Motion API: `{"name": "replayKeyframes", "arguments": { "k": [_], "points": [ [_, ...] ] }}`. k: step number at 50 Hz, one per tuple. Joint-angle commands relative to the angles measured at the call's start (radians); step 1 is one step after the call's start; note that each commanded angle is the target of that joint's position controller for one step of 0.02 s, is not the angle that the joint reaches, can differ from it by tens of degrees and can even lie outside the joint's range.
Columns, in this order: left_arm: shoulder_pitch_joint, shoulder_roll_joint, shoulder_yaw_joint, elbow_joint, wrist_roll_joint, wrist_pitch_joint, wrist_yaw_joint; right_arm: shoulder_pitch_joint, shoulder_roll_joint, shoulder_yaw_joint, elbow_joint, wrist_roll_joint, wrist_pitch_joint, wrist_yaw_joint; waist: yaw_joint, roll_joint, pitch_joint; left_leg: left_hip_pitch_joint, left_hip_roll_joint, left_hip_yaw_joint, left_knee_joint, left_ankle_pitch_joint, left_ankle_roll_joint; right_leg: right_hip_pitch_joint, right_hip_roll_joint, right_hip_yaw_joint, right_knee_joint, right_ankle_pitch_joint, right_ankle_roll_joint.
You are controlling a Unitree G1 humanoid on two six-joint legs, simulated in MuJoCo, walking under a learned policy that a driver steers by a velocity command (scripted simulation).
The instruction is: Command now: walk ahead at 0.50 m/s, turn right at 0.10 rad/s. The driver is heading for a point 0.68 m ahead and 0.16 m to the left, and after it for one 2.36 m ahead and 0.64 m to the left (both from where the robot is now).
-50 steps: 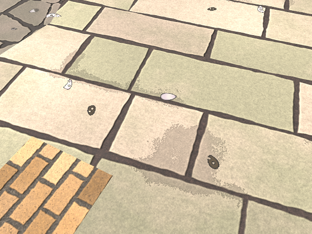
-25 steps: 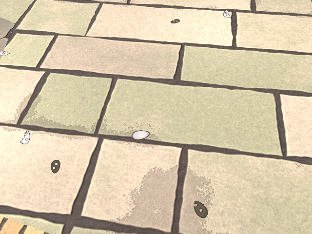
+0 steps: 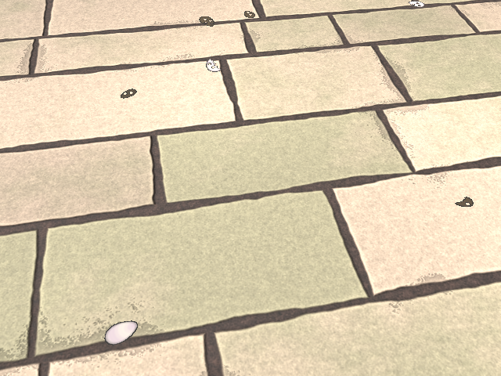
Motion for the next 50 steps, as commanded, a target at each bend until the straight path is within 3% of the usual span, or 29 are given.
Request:
{"name": "replayKeyframes", "arguments": {
  "k": [1, 3, 5, 6, 7, 8, 9, 10, 11, 12, 14, 19, 23, 28, 31, 32, 33, 34, 35, 36, 37, 38, 39, 40, 42, 45, 47, 50],
  "points": [
    [-0.118, 0.018, -0.014, -0.091, -0.001, -0.020, -0.006, -0.004, -0.127, -0.024, -0.032, 0.009, -0.011, 0.003, 0.014, 0.144, 0.043, -0.072, 0.220, -0.132, -0.098, 0.329, 0.134, 0.073, -0.003, -0.096, -0.155, 0.059, 0.002],
    [-0.143, 0.027, -0.016, -0.100, -0.004, -0.027, 0.002, 0.030, -0.151, -0.030, -0.010, 0.006, -0.004, 0.003, 0.009, 0.146, 0.044, -0.036, 0.244, -0.165, -0.060, 0.393, 0.134, 0.111, 0.008, -0.108, -0.209, 0.030, -0.010],
    [-0.109, 0.044, -0.011, -0.093, -0.004, -0.037, 0.015, 0.032, -0.175, -0.037, 0.003, 0.002, 0.006, -0.001, 0.035, 0.146, 0.032, -0.003, 0.260, -0.190, 0.011, 0.484, 0.127, 0.181, 0.029, -0.110, -0.262, -0.029, -0.030],
    [-0.030, 0.054, -0.005, -0.067, 0.000, -0.045, 0.024, 0.024, -0.179, -0.038, 0.009, 0.005, 0.010, -0.003, 0.078, 0.131, 0.000, -0.009, 0.243, -0.178, 0.106, 0.571, 0.112, 0.295, 0.050, -0.114, -0.327, -0.024, -0.043],
    [0.111, 0.088, 0.011, -0.017, 0.014, -0.059, 0.036, 0.029, -0.157, -0.032, 0.013, 0.011, 0.011, -0.003, 0.135, 0.084, -0.084, -0.067, 0.190, -0.139, 0.283, 0.571, 0.092, 0.502, 0.043, -0.096, -0.373, 0.000, -0.066],
    [0.287, 0.168, 0.033, 0.009, 0.036, -0.067, 0.053, 0.005, -0.109, -0.016, -0.028, 0.018, 0.007, -0.001, 0.209, -0.023, -0.221, -0.240, 0.131, -0.098, 0.557, 0.294, 0.067, 0.749, -0.177, 0.128, -0.404, -0.120, -0.115],
    [0.316, 0.271, 0.058, 0.012, 0.031, -0.057, 0.063, 0.112, 0.007, 0.007, -0.057, 0.037, 0.011, -0.003, 0.162, -0.239, -0.328, -0.547, -0.017, -0.049, 0.854, -0.318, 0.037, 0.949, -0.443, 0.518, -0.505, -0.161, -0.216],
    [0.275, 0.201, 0.049, 0.006, -0.002, -0.046, 0.063, 0.059, -0.123, -0.027, -0.028, 0.010, 0.029, -0.016, 0.171, -0.075, -0.249, -0.605, 0.027, -0.147, 0.944, -0.293, 0.052, 0.828, -0.408, 0.524, -0.535, -0.242, -0.217],
    [0.186, 0.126, 0.026, 0.001, -0.008, -0.049, 0.061, 0.003, -0.118, -0.034, -0.038, 0.010, 0.030, -0.009, 0.129, -0.043, -0.106, -0.616, 0.068, -0.168, 0.933, -0.203, 0.059, 0.705, -0.350, 0.373, -0.563, -0.213, -0.189],
    [0.136, 0.075, 0.014, 0.002, -0.010, -0.057, 0.057, -0.015, -0.092, -0.031, -0.035, 0.013, 0.033, -0.004, 0.102, -0.042, -0.042, -0.587, 0.095, -0.161, 0.893, -0.142, 0.054, 0.609, -0.301, 0.259, -0.602, -0.119, -0.161],
    [0.110, 0.035, 0.003, 0.014, -0.016, -0.071, 0.062, 0.002, -0.070, -0.035, -0.018, -0.007, 0.057, 0.008, 0.057, -0.062, 0.005, -0.527, 0.114, -0.151, 0.861, -0.090, 0.035, 0.508, -0.239, 0.107, -0.643, -0.005, -0.117],
    [0.169, 0.050, 0.016, 0.060, -0.025, -0.102, 0.067, -0.122, -0.033, -0.036, -0.066, -0.017, 0.083, 0.035, 0.044, -0.028, 0.034, -0.630, 0.129, -0.134, 0.830, 0.049, 0.009, 0.520, -0.237, -0.050, -0.683, 0.185, -0.136],
    [0.198, 0.046, 0.017, 0.089, -0.021, -0.100, 0.067, -0.269, -0.012, -0.022, -0.121, -0.014, 0.081, 0.052, 0.063, -0.029, 0.068, -0.623, 0.121, -0.088, 0.618, 0.195, 0.002, 0.514, -0.203, -0.175, -0.683, 0.228, -0.123],
    [0.264, 0.093, 0.030, 0.129, -0.020, -0.088, 0.076, -0.402, -0.026, -0.014, -0.181, -0.023, 0.080, 0.065, 0.092, -0.017, 0.093, -0.558, 0.088, -0.001, 0.421, 0.169, 0.057, 0.618, -0.239, -0.250, -0.638, 0.367, -0.104],
    [0.269, 0.131, 0.038, 0.142, -0.016, -0.068, 0.084, -0.355, -0.051, -0.026, -0.179, -0.027, 0.082, 0.054, 0.059, -0.042, 0.037, -0.442, 0.003, 0.057, 0.384, 0.016, 0.116, 0.703, -0.245, -0.300, -0.447, 0.784, -0.084],
    [0.267, 0.148, 0.042, 0.143, -0.015, -0.057, 0.085, -0.277, -0.067, -0.036, -0.159, -0.027, 0.078, 0.047, 0.024, -0.046, -0.013, -0.354, -0.037, 0.065, 0.366, -0.034, 0.142, 0.711, -0.243, -0.310, -0.307, 0.877, -0.082],
    [0.258, 0.157, 0.044, 0.138, -0.018, -0.046, 0.084, -0.141, -0.089, -0.051, -0.118, -0.032, 0.068, 0.037, -0.038, -0.022, -0.093, -0.177, -0.071, 0.054, 0.296, -0.016, 0.173, 0.649, -0.231, -0.325, -0.099, 0.816, -0.066],
    [0.257, 0.136, 0.037, 0.113, -0.015, -0.045, 0.081, 0.020, -0.170, -0.082, -0.073, -0.043, 0.064, 0.019, -0.104, 0.067, -0.195, 0.078, 0.041, -0.130, 0.238, -0.095, 0.223, 0.449, -0.202, -0.329, 0.197, 0.523, -0.032],
    [0.276, 0.026, 0.015, 0.028, -0.033, -0.056, 0.057, -0.018, -0.295, -0.113, -0.097, -0.021, 0.074, 0.009, -0.031, 0.358, -0.299, 0.415, 0.346, -0.713, 0.135, -0.113, 0.395, -0.035, 0.027, -0.274, 0.610, -0.364, 0.044],
    [0.148, 0.112, 0.028, 0.003, -0.020, -0.070, 0.054, 0.010, -0.286, -0.111, -0.114, -0.004, 0.088, 0.001, -0.085, 0.146, -0.305, 0.401, 0.369, -0.818, 0.031, -0.050, 0.399, -0.164, 0.037, -0.057, 0.674, -0.354, 0.038],
    [0.088, 0.091, 0.021, -0.016, -0.032, -0.083, 0.050, -0.040, -0.249, -0.101, -0.099, 0.001, 0.089, -0.010, -0.059, 0.089, -0.169, 0.290, 0.351, -0.653, 0.032, 0.036, 0.366, -0.194, -0.028, -0.022, 0.624, -0.258, 0.023],
    [0.113, 0.081, 0.017, -0.002, -0.035, -0.092, 0.053, -0.085, -0.188, -0.085, -0.091, 0.006, 0.083, -0.012, -0.003, 0.028, -0.068, 0.124, 0.308, -0.555, 0.021, 0.170, 0.318, -0.128, -0.067, -0.025, 0.499, -0.196, 0.018],
    [0.115, 0.076, 0.019, 0.000, -0.021, -0.081, 0.055, -0.122, -0.157, -0.074, -0.090, 0.012, 0.074, -0.014, 0.037, 0.013, -0.025, 0.020, 0.252, -0.476, 0.007, 0.246, 0.281, -0.059, -0.089, -0.016, 0.421, -0.189, 0.023],
    [0.150, 0.071, 0.016, 0.009, -0.001, -0.060, 0.057, -0.150, -0.138, -0.067, -0.097, 0.014, 0.064, -0.014, 0.068, 0.036, -0.018, -0.053, 0.220, -0.430, -0.001, 0.331, 0.275, 0.014, -0.092, -0.017, 0.388, -0.186, 0.033],
    [0.167, 0.058, 0.015, 0.011, 0.012, -0.028, 0.051, -0.145, -0.134, -0.063, -0.095, 0.019, 0.042, -0.008, 0.090, 0.043, -0.030, -0.102, 0.179, -0.382, -0.014, 0.385, 0.275, 0.054, -0.086, -0.028, 0.323, -0.190, 0.052],
    [0.071, 0.046, 0.012, -0.026, 0.008, -0.015, 0.043, -0.097, -0.166, -0.071, -0.084, 0.014, 0.033, -0.004, 0.068, 0.063, 0.003, -0.135, 0.146, -0.369, -0.052, 0.307, 0.260, 0.005, -0.082, -0.048, 0.187, -0.088, 0.077],
    [-0.006, 0.046, 0.011, -0.052, 0.001, -0.015, 0.046, -0.063, -0.167, -0.071, -0.078, 0.013, 0.036, -0.004, 0.046, 0.074, 0.033, -0.122, 0.137, -0.361, -0.028, 0.454, 0.236, -0.024, -0.067, -0.053, 0.089, -0.021, 0.088],
    [-0.038, 0.028, 0.000, -0.058, -0.009, -0.020, 0.046, -0.027, -0.156, -0.065, -0.065, 0.015, 0.040, -0.010, 0.024, 0.106, -0.010, -0.055, 0.117, -0.288, 0.050, 0.734, 0.178, 0.018, -0.031, -0.076, -0.032, 0.072, 0.071]
  ]
}}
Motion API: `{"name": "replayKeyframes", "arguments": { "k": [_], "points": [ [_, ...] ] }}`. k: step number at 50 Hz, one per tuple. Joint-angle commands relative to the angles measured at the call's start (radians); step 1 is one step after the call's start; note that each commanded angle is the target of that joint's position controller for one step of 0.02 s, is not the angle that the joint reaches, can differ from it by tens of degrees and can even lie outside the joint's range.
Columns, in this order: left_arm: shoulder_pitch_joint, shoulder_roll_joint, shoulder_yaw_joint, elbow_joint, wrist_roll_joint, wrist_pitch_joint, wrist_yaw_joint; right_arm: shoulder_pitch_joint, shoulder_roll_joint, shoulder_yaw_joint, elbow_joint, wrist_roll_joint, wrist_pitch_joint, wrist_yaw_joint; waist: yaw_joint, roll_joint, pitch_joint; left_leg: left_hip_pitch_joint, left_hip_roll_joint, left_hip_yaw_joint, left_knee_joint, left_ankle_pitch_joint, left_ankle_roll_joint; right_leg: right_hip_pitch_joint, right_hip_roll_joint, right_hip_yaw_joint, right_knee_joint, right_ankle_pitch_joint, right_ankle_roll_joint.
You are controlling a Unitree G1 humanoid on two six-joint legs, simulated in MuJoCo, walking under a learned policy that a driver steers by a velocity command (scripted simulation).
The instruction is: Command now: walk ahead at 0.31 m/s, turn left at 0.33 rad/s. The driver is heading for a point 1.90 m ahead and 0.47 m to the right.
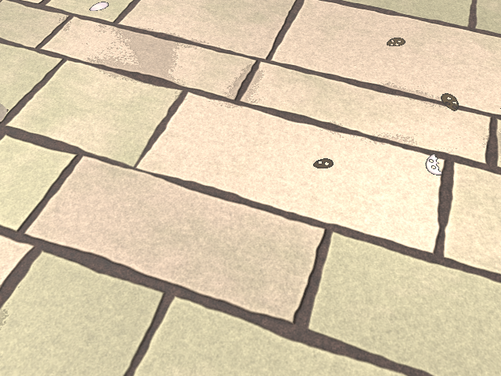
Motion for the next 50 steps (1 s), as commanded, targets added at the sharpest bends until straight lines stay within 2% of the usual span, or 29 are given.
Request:
{"name": "replayKeyframes", "arguments": {
  "k": [1, 3, 5, 7, 8, 9, 10, 11, 12, 13, 14, 15, 18, 23, 25, 29, 31, 33, 34, 35, 36, 37, 38, 40, 41, 44, 47, 48, 50],
  "points": [
    [-0.009, 0.050, 0.005, -0.049, -0.012, -0.012, 0.001, 0.030, -0.129, -0.024, -0.042, -0.001, -0.011, -0.010, 0.003, 0.100, -0.066, 0.020, 0.235, -0.096, -0.001, 0.758, 0.069, 0.087, 0.060, -0.071, -0.102, 0.114, -0.018],
    [-0.027, 0.046, 0.000, -0.044, -0.014, -0.019, 0.000, 0.047, -0.103, -0.010, -0.028, -0.007, -0.010, -0.016, -0.016, 0.111, -0.072, 0.055, 0.236, -0.079, 0.014, 0.775, 0.042, 0.136, 0.081, -0.085, -0.176, 0.147, -0.045],
    [-0.011, 0.058, 0.001, -0.032, -0.012, -0.026, 0.002, 0.039, -0.104, -0.004, -0.018, -0.017, -0.010, -0.024, -0.008, 0.125, -0.066, 0.090, 0.261, -0.087, 0.049, 0.791, 0.032, 0.188, 0.098, -0.080, -0.237, 0.110, -0.078],
    [0.106, 0.091, 0.014, 0.016, -0.008, -0.037, 0.010, -0.001, -0.123, -0.006, -0.017, -0.018, -0.013, -0.034, 0.049, 0.122, -0.083, 0.119, 0.274, -0.090, 0.159, 0.871, 0.011, 0.306, 0.130, -0.073, -0.328, 0.070, -0.120],
    [0.195, 0.094, 0.017, 0.050, -0.006, -0.050, 0.013, -0.023, -0.130, -0.005, -0.016, -0.010, -0.013, -0.036, 0.102, 0.085, -0.106, 0.114, 0.243, -0.055, 0.282, 0.830, -0.009, 0.414, 0.130, -0.068, -0.448, 0.195, -0.140],
    [0.276, 0.145, 0.026, 0.069, -0.004, -0.062, 0.018, -0.009, -0.118, 0.001, -0.038, -0.007, -0.021, -0.038, 0.115, 0.009, -0.189, 0.016, 0.183, -0.023, 0.463, 0.559, -0.037, 0.597, -0.002, 0.076, -0.409, 0.588, -0.174],
    [0.275, 0.223, 0.043, 0.054, -0.010, -0.055, 0.015, 0.141, -0.050, 0.010, -0.034, 0.009, -0.015, -0.040, 0.042, -0.199, -0.294, -0.193, 0.031, 0.049, 0.771, -0.213, -0.079, 0.796, -0.267, 0.372, -0.344, 1.124, -0.364],
    [0.253, 0.182, 0.038, 0.051, -0.053, -0.035, 0.006, 0.150, -0.091, 0.007, -0.013, -0.013, 0.002, -0.041, 0.039, -0.163, -0.352, -0.281, 0.023, 0.024, 0.871, -0.392, -0.091, 0.784, -0.292, 0.511, -0.417, 1.044, -0.440],
    [0.197, 0.156, 0.037, 0.033, -0.060, -0.025, -0.002, 0.064, -0.116, 0.002, -0.017, -0.035, 0.014, -0.040, 0.043, -0.049, -0.241, -0.340, 0.061, -0.003, 0.939, -0.353, -0.101, 0.696, -0.237, 0.442, -0.446, 0.852, -0.421],
    [0.149, 0.130, 0.033, 0.025, -0.052, -0.016, 0.000, -0.009, -0.110, 0.002, -0.031, -0.040, 0.019, -0.036, 0.043, -0.003, -0.165, -0.369, 0.087, -0.003, 0.926, -0.308, -0.107, 0.610, -0.178, 0.371, -0.479, 0.709, -0.381],
    [0.126, 0.119, 0.030, 0.025, -0.046, -0.006, 0.005, -0.044, -0.102, 0.004, -0.042, -0.032, 0.030, -0.031, 0.031, -0.003, -0.124, -0.365, 0.112, -0.004, 0.880, -0.279, -0.118, 0.533, -0.131, 0.316, -0.516, 0.596, -0.346],
    [0.142, 0.113, 0.030, 0.037, -0.045, -0.001, 0.009, -0.066, -0.098, 0.004, -0.055, -0.033, 0.042, -0.028, 0.027, -0.018, -0.101, -0.338, 0.124, 0.001, 0.833, -0.247, -0.125, 0.479, -0.083, 0.284, -0.537, 0.538, -0.310],
    [0.135, 0.136, 0.045, 0.036, -0.033, 0.013, 0.008, -0.049, -0.071, 0.012, -0.052, -0.027, 0.067, -0.030, 0.015, -0.049, -0.144, -0.296, 0.110, 0.025, 0.754, -0.225, -0.146, 0.436, -0.034, 0.267, -0.560, 0.326, -0.284],
    [0.146, 0.161, 0.067, 0.031, -0.023, 0.044, 0.009, -0.148, -0.075, 0.013, -0.082, -0.022, 0.084, -0.044, 0.054, -0.093, -0.114, -0.323, 0.112, 0.022, 0.598, -0.208, -0.156, 0.383, -0.010, 0.365, -0.636, -0.162, -0.265],
    [0.144, 0.168, 0.074, 0.028, -0.020, 0.054, 0.009, -0.170, -0.077, 0.013, -0.090, -0.017, 0.082, -0.047, 0.064, -0.098, -0.106, -0.314, 0.108, 0.017, 0.553, -0.201, -0.154, 0.372, -0.009, 0.402, -0.646, -0.230, -0.255],
    [0.126, 0.170, 0.084, 0.024, -0.017, 0.068, 0.005, -0.158, -0.073, 0.019, -0.094, -0.005, 0.065, -0.055, 0.067, -0.104, -0.103, -0.237, 0.081, 0.014, 0.431, -0.209, -0.130, 0.352, 0.003, 0.455, -0.643, -0.226, -0.233],
    [0.105, 0.167, 0.086, 0.022, -0.019, 0.076, 0.001, -0.108, -0.074, 0.020, -0.086, 0.004, 0.054, -0.061, 0.048, -0.116, -0.100, -0.150, 0.059, 0.015, 0.301, -0.209, -0.104, 0.327, 0.016, 0.481, -0.643, -0.218, -0.209],
    [0.067, 0.157, 0.085, 0.013, -0.034, 0.080, 0.002, -0.021, -0.087, 0.015, -0.068, 0.000, 0.040, -0.073, -0.003, -0.102, -0.086, 0.004, 0.067, 0.013, 0.045, -0.116, -0.070, 0.247, 0.074, 0.456, -0.611, -0.279, -0.139],
    [0.095, 0.116, 0.075, 0.004, -0.046, 0.077, 0.005, -0.030, -0.163, -0.002, -0.080, -0.012, 0.035, -0.083, 0.021, 0.033, -0.079, 0.049, 0.224, -0.154, -0.105, -0.224, -0.032, 0.176, 0.159, 0.366, -0.472, -0.367, -0.079],
    [0.100, 0.085, 0.072, -0.015, -0.055, 0.069, 0.009, -0.136, -0.271, -0.026, -0.122, -0.029, 0.036, -0.083, 0.047, 0.297, -0.055, 0.006, 0.493, -0.477, -0.203, -0.308, 0.083, 0.038, 0.335, 0.104, -0.159, -0.367, -0.045],
    [0.095, 0.178, 0.090, 0.008, -0.007, 0.064, 0.016, -0.191, -0.214, -0.016, -0.134, -0.036, 0.040, -0.076, 0.060, 0.146, -0.029, -0.145, 0.534, -0.412, -0.171, -0.176, 0.128, 0.077, 0.232, 0.084, 0.058, -0.349, -0.033],
    [0.120, 0.175, 0.095, 0.022, -0.007, 0.064, 0.009, -0.229, -0.144, 0.005, -0.149, -0.031, 0.038, -0.072, 0.096, 0.101, -0.035, -0.216, 0.471, -0.313, -0.132, -0.045, 0.113, 0.157, 0.227, 0.084, 0.162, -0.301, -0.037],
    [0.157, 0.158, 0.092, 0.038, -0.004, 0.070, 0.002, -0.269, -0.111, 0.014, -0.157, -0.027, 0.037, -0.068, 0.124, 0.092, -0.030, -0.218, 0.406, -0.204, -0.103, 0.046, 0.081, 0.165, 0.220, 0.073, 0.248, -0.252, -0.035],
    [0.188, 0.146, 0.087, 0.053, -0.005, 0.087, -0.012, -0.275, -0.105, 0.018, -0.175, -0.024, 0.035, -0.067, 0.115, 0.157, -0.039, -0.148, 0.344, -0.086, -0.060, 0.187, 0.061, 0.117, 0.210, 0.035, 0.352, -0.222, -0.022],
    [0.164, 0.143, 0.083, 0.045, -0.010, 0.092, -0.018, -0.240, -0.107, 0.018, -0.170, -0.025, 0.036, -0.063, 0.092, 0.157, -0.036, -0.100, 0.341, -0.061, -0.042, 0.252, 0.065, 0.089, 0.198, 0.021, 0.334, -0.224, -0.012],
    [0.072, 0.121, 0.067, 0.007, -0.017, 0.096, -0.028, -0.114, -0.139, 0.003, -0.138, -0.023, 0.036, -0.060, 0.019, 0.163, -0.046, 0.087, 0.378, -0.052, 0.008, 0.414, 0.088, 0.023, 0.169, 0.003, 0.204, -0.250, 0.016],
    [0.039, 0.106, 0.055, -0.014, -0.025, 0.099, -0.035, -0.081, -0.162, -0.009, -0.125, -0.025, 0.036, -0.051, -0.005, 0.188, -0.072, 0.132, 0.403, -0.027, 0.047, 0.494, 0.092, 0.093, 0.155, -0.022, 0.068, -0.301, 0.013],
    [0.034, 0.098, 0.050, -0.019, -0.029, 0.100, -0.034, -0.086, -0.166, -0.011, -0.123, -0.027, 0.036, -0.045, -0.005, 0.199, -0.077, 0.112, 0.402, -0.013, 0.058, 0.508, 0.089, 0.143, 0.157, -0.035, 0.016, -0.315, 0.004],
    [0.025, 0.096, 0.042, -0.027, -0.031, 0.099, -0.034, -0.080, -0.182, -0.018, -0.117, -0.033, 0.035, -0.030, -0.017, 0.223, -0.098, 0.067, 0.403, -0.018, 0.021, 0.262, 0.086, 0.236, 0.164, -0.072, -0.086, -0.325, -0.026]
  ]
}}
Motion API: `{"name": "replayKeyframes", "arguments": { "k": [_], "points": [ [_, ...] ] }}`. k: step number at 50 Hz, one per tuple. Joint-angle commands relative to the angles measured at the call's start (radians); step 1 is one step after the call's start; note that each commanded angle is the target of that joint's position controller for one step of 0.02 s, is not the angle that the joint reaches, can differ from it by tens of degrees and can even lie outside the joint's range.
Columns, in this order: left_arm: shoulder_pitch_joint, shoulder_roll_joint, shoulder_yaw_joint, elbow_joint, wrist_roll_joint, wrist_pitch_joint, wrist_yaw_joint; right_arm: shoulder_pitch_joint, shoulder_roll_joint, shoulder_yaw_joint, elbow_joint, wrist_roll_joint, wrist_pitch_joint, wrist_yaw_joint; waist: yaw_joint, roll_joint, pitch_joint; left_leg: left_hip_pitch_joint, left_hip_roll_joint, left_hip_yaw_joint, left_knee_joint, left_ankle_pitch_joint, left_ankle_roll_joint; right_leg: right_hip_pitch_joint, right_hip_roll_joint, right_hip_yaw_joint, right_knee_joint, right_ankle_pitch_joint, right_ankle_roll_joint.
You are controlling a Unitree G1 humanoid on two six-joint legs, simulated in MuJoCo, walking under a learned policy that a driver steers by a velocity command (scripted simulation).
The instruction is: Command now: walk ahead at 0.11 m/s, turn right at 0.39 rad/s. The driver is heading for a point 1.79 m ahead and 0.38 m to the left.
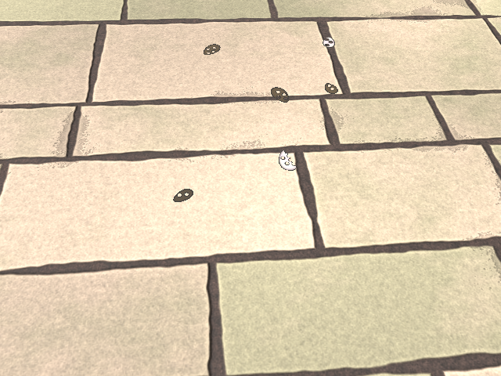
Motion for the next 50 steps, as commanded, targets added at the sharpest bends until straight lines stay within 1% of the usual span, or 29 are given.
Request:
{"name": "replayKeyframes", "arguments": {
  "k": [1, 2, 3, 4, 5, 6, 7, 8, 9, 10, 12, 14, 19, 21, 24, 26, 27, 28, 29, 30, 31, 32, 33, 34, 35, 37, 40, 45, 50],
  "points": [
    [-0.067, 0.059, -0.001, -0.092, -0.003, -0.015, -0.002, 0.070, -0.205, -0.059, -0.018, -0.008, -0.006, 0.017, -0.049, 0.227, -0.082, 0.118, 0.226, -0.195, -0.125, 0.147, 0.179, 0.005, 0.031, -0.081, -0.154, -0.042, -0.038],
    [-0.070, 0.056, -0.005, -0.091, -0.002, -0.019, -0.001, 0.075, -0.203, -0.060, -0.008, -0.010, -0.004, 0.024, -0.050, 0.230, -0.064, 0.081, 0.225, -0.216, -0.144, 0.031, 0.179, 0.053, 0.038, -0.088, -0.225, -0.048, -0.056],
    [-0.039, 0.038, -0.012, -0.075, 0.002, -0.027, 0.003, 0.070, -0.192, -0.057, 0.002, -0.007, -0.002, 0.032, -0.022, 0.210, -0.041, 0.030, 0.213, -0.218, -0.140, -0.029, 0.171, 0.134, 0.047, -0.101, -0.342, 0.002, -0.079],
    [0.035, 0.007, -0.022, -0.037, 0.009, -0.041, 0.012, 0.056, -0.166, -0.049, 0.012, 0.003, 0.000, 0.037, 0.029, 0.171, -0.028, -0.055, 0.188, -0.196, -0.103, -0.055, 0.150, 0.281, 0.053, -0.115, -0.511, 0.124, -0.105],
    [0.126, 0.022, -0.020, 0.006, 0.016, -0.060, 0.025, 0.051, -0.122, -0.037, 0.017, 0.010, -0.003, 0.037, 0.072, 0.102, -0.042, -0.189, 0.147, -0.161, -0.022, -0.085, 0.111, 0.480, 0.015, -0.064, -0.589, 0.180, -0.120],
    [0.243, 0.100, -0.008, 0.029, 0.036, -0.081, 0.038, 0.031, -0.029, -0.011, -0.012, 0.009, -0.008, 0.043, 0.119, -0.136, -0.098, -0.366, 0.045, -0.052, 0.263, -0.266, 0.058, 0.654, -0.245, 0.255, -0.708, -0.046, -0.149],
    [0.249, 0.248, 0.029, 0.033, 0.024, -0.088, 0.049, -0.034, -0.058, -0.016, -0.054, 0.004, -0.009, 0.036, 0.134, -0.259, 0.010, -0.555, -0.046, -0.026, 0.393, -0.334, 0.042, 0.529, -0.431, 0.490, -0.765, -0.095, -0.253],
    [0.224, 0.185, 0.017, 0.037, 0.030, -0.097, 0.054, -0.080, -0.150, -0.042, -0.051, 0.006, -0.011, 0.037, 0.135, -0.107, 0.089, -0.547, 0.001, -0.161, 0.492, -0.266, 0.056, 0.452, -0.409, 0.417, -0.753, -0.073, -0.280],
    [0.158, 0.118, -0.006, 0.027, 0.027, -0.108, 0.055, -0.033, -0.147, -0.049, -0.020, 0.023, -0.017, 0.052, 0.084, -0.088, 0.109, -0.542, -0.002, -0.196, 0.519, -0.186, 0.062, 0.432, -0.345, 0.326, -0.765, -0.075, -0.248],
    [0.104, 0.084, -0.014, 0.015, 0.023, -0.117, 0.057, 0.019, -0.147, -0.053, 0.013, 0.028, -0.023, 0.059, 0.049, -0.097, 0.115, -0.533, 0.001, -0.201, 0.527, -0.121, 0.055, 0.431, -0.296, 0.236, -0.782, -0.011, -0.207],
    [0.091, 0.056, -0.023, 0.016, 0.018, -0.141, 0.064, 0.049, -0.133, -0.056, 0.047, 0.008, -0.021, 0.066, 0.037, -0.091, 0.082, -0.520, 0.001, -0.178, 0.587, -0.022, 0.036, 0.443, -0.254, 0.110, -0.777, 0.191, -0.182],
    [0.129, 0.052, -0.023, 0.035, 0.014, -0.157, 0.058, 0.038, -0.098, -0.050, 0.046, 0.004, -0.017, 0.070, 0.039, -0.066, 0.069, -0.547, 0.007, -0.163, 0.624, 0.028, 0.021, 0.443, -0.256, 0.037, -0.764, 0.331, -0.188],
    [0.175, 0.032, -0.030, 0.077, 0.015, -0.172, 0.054, -0.097, -0.058, -0.036, -0.010, -0.002, -0.014, 0.090, 0.054, -0.062, 0.112, -0.599, 0.013, -0.100, 0.498, 0.131, -0.010, 0.416, -0.240, -0.093, -0.768, 0.511, -0.195],
    [0.182, 0.042, -0.030, 0.090, 0.013, -0.178, 0.057, -0.153, -0.038, -0.023, -0.039, -0.004, -0.016, 0.102, 0.058, -0.064, 0.116, -0.541, 0.016, -0.045, 0.382, 0.167, 0.000, 0.396, -0.238, -0.141, -0.761, 0.584, -0.194],
    [0.216, 0.066, -0.028, 0.119, 0.012, -0.179, 0.064, -0.201, -0.028, -0.014, -0.077, -0.005, -0.015, 0.109, 0.057, -0.055, 0.109, -0.458, -0.003, 0.020, 0.248, 0.143, 0.053, 0.441, -0.267, -0.185, -0.713, 0.774, -0.185],
    [0.208, 0.094, -0.024, 0.125, 0.013, -0.176, 0.071, -0.142, -0.046, -0.021, -0.069, -0.006, -0.013, 0.100, 0.019, -0.075, 0.045, -0.341, -0.062, 0.065, 0.220, 0.077, 0.103, 0.486, -0.276, -0.224, -0.572, 1.137, -0.167],
    [0.202, 0.111, -0.020, 0.125, 0.016, -0.168, 0.075, -0.070, -0.065, -0.030, -0.052, -0.007, -0.014, 0.094, -0.018, -0.084, -0.012, -0.254, -0.098, 0.077, 0.218, 0.028, 0.128, 0.496, -0.280, -0.240, -0.443, 1.278, -0.162],
    [0.201, 0.128, -0.015, 0.122, 0.018, -0.159, 0.076, 0.040, -0.091, -0.043, -0.022, -0.008, -0.019, 0.089, -0.064, -0.086, -0.087, -0.115, -0.129, 0.069, 0.191, -0.005, 0.154, 0.465, -0.282, -0.243, -0.270, 1.296, -0.158],
    [0.194, 0.135, -0.015, 0.112, 0.014, -0.155, 0.074, 0.189, -0.130, -0.063, 0.026, -0.017, -0.027, 0.078, -0.136, -0.048, -0.170, 0.116, -0.136, 0.022, 0.112, 0.006, 0.190, 0.336, -0.259, -0.256, -0.033, 1.129, -0.140],
    [0.229, 0.056, -0.035, 0.064, -0.009, -0.162, 0.057, 0.270, -0.245, -0.100, 0.032, -0.029, -0.024, 0.059, -0.140, 0.141, -0.280, 0.419, 0.118, -0.372, 0.040, -0.234, 0.307, -0.014, -0.160, -0.264, 0.354, 0.620, -0.094],
    [0.191, 0.045, -0.033, 0.011, -0.004, -0.174, 0.043, 0.216, -0.289, -0.108, 0.010, 0.000, -0.020, 0.060, -0.090, 0.214, -0.366, 0.499, 0.324, -0.880, -0.133, -0.211, 0.399, -0.247, 0.024, -0.097, 0.603, -0.068, -0.072],
    [0.063, 0.089, -0.022, -0.019, 0.006, -0.183, 0.037, 0.190, -0.273, -0.105, 0.023, 0.021, -0.015, 0.056, -0.112, 0.093, -0.261, 0.421, 0.286, -0.770, -0.166, -0.156, 0.369, -0.333, -0.037, 0.030, 0.618, 0.024, -0.086],
    [0.064, 0.071, -0.030, -0.029, -0.001, -0.194, 0.033, 0.141, -0.226, -0.092, 0.030, 0.024, -0.016, 0.048, -0.064, 0.048, -0.134, 0.272, 0.270, -0.638, -0.179, -0.074, 0.334, -0.331, -0.087, 0.019, 0.532, 0.113, -0.093],
    [0.082, 0.061, -0.031, -0.016, 0.004, -0.196, 0.036, 0.105, -0.181, -0.079, 0.028, 0.021, -0.023, 0.044, -0.021, -0.008, -0.061, 0.156, 0.217, -0.543, -0.188, 0.065, 0.291, -0.282, -0.122, 0.014, 0.431, 0.142, -0.092],
    [0.101, 0.051, -0.033, -0.011, 0.022, -0.181, 0.038, 0.055, -0.155, -0.070, 0.023, 0.026, -0.028, 0.040, 0.021, -0.013, -0.035, 0.056, 0.159, -0.469, -0.214, 0.088, 0.258, -0.220, -0.138, 0.016, 0.372, 0.150, -0.079],
    [0.139, 0.045, -0.035, -0.007, 0.042, -0.143, 0.033, 0.039, -0.140, -0.061, 0.016, 0.027, -0.048, 0.041, 0.051, 0.035, -0.040, -0.031, 0.119, -0.410, -0.231, 0.207, 0.269, -0.149, -0.145, 0.007, 0.312, 0.146, -0.048],
    [0.066, 0.038, -0.034, -0.041, 0.042, -0.121, 0.028, 0.079, -0.166, -0.066, 0.027, 0.029, -0.063, 0.042, 0.041, 0.043, -0.014, -0.065, 0.074, -0.366, -0.262, 0.186, 0.256, -0.202, -0.148, -0.020, 0.184, 0.236, -0.008],
    [-0.130, 0.045, -0.030, -0.110, 0.035, -0.120, 0.025, 0.197, -0.170, -0.069, 0.047, 0.032, -0.062, 0.039, -0.036, 0.068, 0.009, 0.067, 0.069, -0.413, -0.255, 0.223, 0.214, -0.344, -0.129, -0.014, -0.029, 0.411, 0.018],
    [-0.247, 0.020, -0.046, -0.151, 0.029, -0.135, 0.008, 0.277, -0.142, -0.055, 0.078, 0.023, -0.070, 0.023, -0.083, 0.085, 0.008, 0.199, 0.076, -0.377, -0.209, 0.441, 0.188, -0.333, -0.086, -0.054, -0.206, 0.476, -0.017]
  ]
}}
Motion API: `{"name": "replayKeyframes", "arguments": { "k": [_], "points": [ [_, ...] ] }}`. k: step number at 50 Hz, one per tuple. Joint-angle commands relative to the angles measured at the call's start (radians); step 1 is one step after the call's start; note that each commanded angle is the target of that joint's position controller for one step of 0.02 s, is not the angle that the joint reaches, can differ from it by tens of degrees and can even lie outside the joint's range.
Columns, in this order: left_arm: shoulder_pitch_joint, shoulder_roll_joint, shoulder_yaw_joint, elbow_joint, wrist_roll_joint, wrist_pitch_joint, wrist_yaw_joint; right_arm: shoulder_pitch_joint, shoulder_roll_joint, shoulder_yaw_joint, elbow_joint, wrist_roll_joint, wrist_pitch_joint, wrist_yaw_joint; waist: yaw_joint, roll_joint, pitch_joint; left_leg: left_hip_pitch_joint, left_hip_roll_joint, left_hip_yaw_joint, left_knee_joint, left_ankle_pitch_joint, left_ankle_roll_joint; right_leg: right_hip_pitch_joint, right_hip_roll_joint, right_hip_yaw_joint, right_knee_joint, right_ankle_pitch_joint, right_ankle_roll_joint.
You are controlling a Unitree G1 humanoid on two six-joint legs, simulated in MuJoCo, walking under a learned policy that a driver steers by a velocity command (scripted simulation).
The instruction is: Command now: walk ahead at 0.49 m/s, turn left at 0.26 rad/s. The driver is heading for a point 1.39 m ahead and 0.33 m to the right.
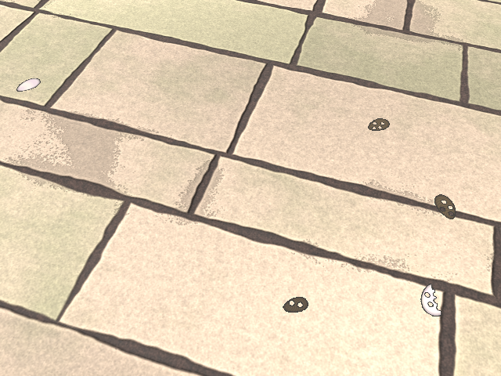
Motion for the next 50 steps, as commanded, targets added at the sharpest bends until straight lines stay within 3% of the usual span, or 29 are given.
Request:
{"name": "replayKeyframes", "arguments": {
  "k": [1, 3, 4, 6, 7, 8, 9, 10, 11, 13, 14, 16, 18, 21, 23, 27, 29, 31, 32, 33, 34, 35, 36, 37, 39, 41, 43, 46, 50],
  "points": [
    [-0.163, 0.051, 0.001, -0.108, -0.007, -0.026, -0.009, 0.092, -0.129, -0.023, -0.015, -0.007, -0.015, -0.014, -0.041, 0.106, 0.030, 0.051, 0.271, -0.137, -0.034, 0.487, 0.081, -0.015, 0.048, -0.067, -0.098, 0.035, -0.031],
    [-0.170, 0.062, 0.002, -0.114, -0.011, -0.033, -0.012, 0.097, -0.133, -0.019, -0.003, -0.014, -0.020, -0.020, -0.037, 0.103, 0.034, 0.106, 0.286, -0.109, -0.024, 0.603, 0.062, 0.034, 0.077, -0.091, -0.155, -0.006, -0.074],
    [-0.120, 0.068, 0.005, -0.110, -0.015, -0.035, -0.009, 0.067, -0.155, -0.020, -0.007, -0.019, -0.023, -0.024, 0.003, 0.147, 0.028, 0.089, 0.311, -0.103, 0.008, 0.675, 0.043, 0.125, 0.080, -0.076, -0.193, -0.041, -0.101],
    [0.074, 0.121, 0.028, -0.044, -0.022, -0.041, 0.008, 0.039, -0.172, -0.022, 0.000, -0.029, -0.027, -0.026, 0.089, 0.138, -0.070, 0.125, 0.294, -0.050, 0.206, 0.992, 0.011, 0.341, 0.153, -0.099, -0.215, -0.136, -0.149],
    [0.230, 0.138, 0.038, 0.004, -0.020, -0.048, 0.020, 0.022, -0.176, -0.021, 0.000, -0.029, -0.026, -0.023, 0.167, 0.111, -0.146, 0.073, 0.263, -0.002, 0.399, 0.965, -0.003, 0.528, 0.143, -0.089, -0.269, -0.104, -0.179],
    [0.389, 0.197, 0.054, 0.027, -0.001, -0.052, 0.035, 0.041, -0.127, -0.004, -0.025, -0.026, -0.031, -0.021, 0.212, 0.017, -0.268, -0.101, 0.222, 0.033, 0.684, 0.659, -0.014, 0.773, -0.054, 0.142, -0.261, -0.214, -0.230],
    [0.401, 0.289, 0.083, 0.046, 0.003, -0.044, 0.029, 0.169, -0.056, 0.006, -0.027, 0.004, -0.029, -0.009, 0.131, -0.257, -0.339, -0.467, 0.015, 0.119, 1.041, -0.156, -0.077, 0.997, -0.291, 0.673, -0.360, -0.209, -0.403],
    [0.317, 0.196, 0.067, 0.037, -0.038, -0.032, 0.011, 0.094, -0.134, 0.000, -0.029, -0.036, -0.032, -0.015, 0.116, -0.082, -0.246, -0.582, 0.076, 0.040, 1.094, -0.189, -0.057, 0.923, -0.246, 0.754, -0.437, -0.263, -0.380],
    [0.229, 0.153, 0.059, 0.020, -0.044, -0.031, 0.007, -0.010, -0.138, 0.000, -0.053, -0.033, -0.039, -0.009, 0.097, -0.009, -0.114, -0.612, 0.130, 0.039, 1.064, -0.088, -0.060, 0.791, -0.213, 0.569, -0.441, -0.217, -0.361],
    [0.207, 0.096, 0.043, 0.035, -0.034, -0.036, 0.006, -0.112, -0.116, 0.008, -0.084, -0.041, -0.038, 0.001, 0.076, 0.069, -0.022, -0.576, 0.182, 0.060, 0.972, -0.027, -0.071, 0.631, -0.099, 0.381, -0.470, 0.022, -0.301],
    [0.217, 0.105, 0.043, 0.051, -0.037, -0.041, 0.011, -0.078, -0.103, 0.014, -0.094, -0.045, -0.026, 0.006, 0.047, 0.003, -0.039, -0.545, 0.191, 0.066, 0.934, -0.029, -0.088, 0.603, -0.089, 0.348, -0.476, 0.100, -0.309],
    [0.256, 0.111, 0.049, 0.073, -0.048, -0.052, 0.012, -0.089, -0.088, 0.021, -0.102, -0.050, -0.008, 0.009, 0.042, -0.010, -0.044, -0.539, 0.203, 0.080, 0.876, -0.049, -0.120, 0.579, -0.061, 0.305, -0.490, 0.183, -0.321],
    [0.280, 0.130, 0.055, 0.080, -0.048, -0.053, 0.018, -0.138, -0.078, 0.027, -0.119, -0.051, 0.003, 0.013, 0.046, -0.001, -0.029, -0.568, 0.213, 0.106, 0.803, -0.036, -0.147, 0.544, -0.039, 0.280, -0.519, 0.149, -0.324],
    [0.318, 0.138, 0.059, 0.092, -0.046, -0.045, 0.021, -0.265, -0.061, 0.037, -0.164, -0.042, 0.008, 0.009, 0.066, -0.005, 0.011, -0.577, 0.197, 0.145, 0.649, 0.059, -0.181, 0.502, -0.002, 0.219, -0.484, 0.454, -0.288],
    [0.345, 0.137, 0.061, 0.097, -0.048, -0.035, 0.023, -0.318, -0.049, 0.045, -0.181, -0.034, 0.007, 0.006, 0.089, -0.019, -0.026, -0.532, 0.164, 0.158, 0.554, 0.132, -0.180, 0.517, 0.032, 0.186, -0.423, 0.588, -0.235],
    [0.379, 0.139, 0.067, 0.094, -0.040, -0.005, 0.038, -0.392, -0.064, 0.049, -0.205, -0.018, 0.005, -0.004, 0.126, -0.052, -0.062, -0.488, 0.114, 0.140, 0.423, 0.183, -0.161, 0.584, 0.041, 0.237, -0.333, 0.564, -0.187],
    [0.346, 0.144, 0.072, 0.076, -0.031, 0.005, 0.047, -0.351, -0.089, 0.044, -0.194, -0.016, -0.004, -0.013, 0.102, -0.058, -0.062, -0.412, 0.106, 0.102, 0.328, 0.160, -0.141, 0.588, 0.036, 0.292, -0.269, 0.517, -0.168],
    [0.274, 0.161, 0.079, 0.048, -0.040, 0.000, 0.048, -0.226, -0.119, 0.035, -0.158, -0.020, -0.024, -0.027, 0.030, -0.041, -0.081, -0.223, 0.114, 0.083, 0.153, 0.261, -0.106, 0.543, 0.076, 0.316, -0.136, 0.450, -0.129],
    [0.275, 0.129, 0.071, 0.020, -0.056, -0.011, 0.040, -0.130, -0.171, 0.023, -0.146, -0.032, -0.039, -0.039, 0.001, 0.047, -0.168, -0.017, 0.269, -0.025, 0.145, 0.480, -0.065, 0.453, 0.124, 0.282, 0.048, 0.238, -0.098],
    [0.409, 0.042, 0.056, 0.007, -0.066, -0.010, 0.046, -0.108, -0.233, 0.015, -0.165, -0.033, -0.030, -0.043, 0.067, 0.254, -0.286, 0.196, 0.576, -0.269, 0.241, 1.023, 0.031, 0.281, 0.255, 0.136, 0.310, -0.586, -0.081],
    [0.499, 0.111, 0.068, 0.025, -0.055, 0.011, 0.061, -0.097, -0.219, 0.002, -0.167, -0.004, -0.005, -0.037, 0.076, 0.289, -0.395, 0.180, 0.667, -0.441, 0.219, 1.000, 0.149, 0.221, 0.254, 0.062, 0.469, -0.716, -0.082],
    [0.455, 0.146, 0.077, 0.056, -0.028, 0.033, 0.061, -0.159, -0.137, 0.018, -0.191, 0.002, 0.007, -0.035, 0.091, 0.133, -0.288, 0.068, 0.593, -0.361, 0.176, 0.796, 0.136, 0.198, 0.201, 0.076, 0.531, -0.623, -0.069],
    [0.373, 0.142, 0.079, 0.046, -0.019, 0.045, 0.049, -0.218, -0.081, 0.035, -0.201, -0.001, 0.013, -0.038, 0.090, 0.093, -0.181, -0.038, 0.513, -0.230, 0.130, 0.649, 0.098, 0.190, 0.180, 0.062, 0.512, -0.554, -0.052],
    [0.336, 0.125, 0.079, 0.034, -0.022, 0.058, 0.038, -0.253, -0.073, 0.039, -0.205, -0.011, 0.020, -0.042, 0.101, 0.116, -0.135, -0.102, 0.459, -0.147, 0.089, 0.554, 0.070, 0.195, 0.159, 0.055, 0.495, -0.512, -0.033],
    [0.332, 0.106, 0.074, 0.030, -0.021, 0.081, 0.019, -0.252, -0.095, 0.030, -0.193, -0.022, 0.024, -0.044, 0.107, 0.186, -0.103, -0.195, 0.392, -0.035, 0.036, 0.394, 0.053, 0.238, 0.144, 0.025, 0.479, -0.438, -0.017],
    [0.312, 0.103, 0.071, 0.018, -0.022, 0.087, 0.004, -0.235, -0.104, 0.020, -0.186, -0.027, 0.018, -0.035, 0.102, 0.193, -0.109, -0.208, 0.385, -0.029, -0.034, 0.057, 0.054, 0.232, 0.130, 0.012, 0.434, -0.400, -0.026],
    [0.255, 0.105, 0.068, -0.006, -0.012, 0.087, -0.013, -0.223, -0.122, 0.010, -0.178, -0.025, 0.013, -0.033, 0.090, 0.203, -0.076, -0.208, 0.406, -0.041, -0.098, -0.150, 0.057, 0.189, 0.112, -0.001, 0.356, -0.378, -0.034],
    [0.179, 0.096, 0.059, -0.039, -0.005, 0.082, -0.032, -0.188, -0.153, -0.009, -0.166, -0.022, 0.007, -0.030, 0.072, 0.180, -0.059, -0.203, 0.443, -0.022, -0.145, -0.257, 0.059, 0.178, 0.084, -0.021, 0.242, -0.355, -0.045],
    [0.180, 0.068, 0.038, -0.039, -0.010, 0.065, -0.042, -0.180, -0.170, -0.021, -0.152, -0.023, 0.007, -0.013, 0.079, 0.180, -0.065, -0.309, 0.427, 0.063, -0.156, -0.277, 0.040, 0.371, 0.104, -0.071, 0.023, -0.394, -0.090]
  ]
}}
Velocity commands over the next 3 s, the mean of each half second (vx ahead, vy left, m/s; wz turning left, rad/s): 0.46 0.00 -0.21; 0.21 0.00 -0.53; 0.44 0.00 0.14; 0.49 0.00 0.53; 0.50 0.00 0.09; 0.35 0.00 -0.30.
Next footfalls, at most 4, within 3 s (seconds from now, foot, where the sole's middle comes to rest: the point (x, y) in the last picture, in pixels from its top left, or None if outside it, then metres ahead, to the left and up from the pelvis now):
0.14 right None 0.28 -0.11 -0.78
0.64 left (234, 348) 0.54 0.00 -0.78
1.12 right None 0.39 -0.17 -0.78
1.58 left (270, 270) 0.77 -0.11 -0.78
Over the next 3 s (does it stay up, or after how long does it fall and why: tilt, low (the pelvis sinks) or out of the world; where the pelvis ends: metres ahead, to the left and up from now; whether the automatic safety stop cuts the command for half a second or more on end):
stays up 1.29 -0.23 0.00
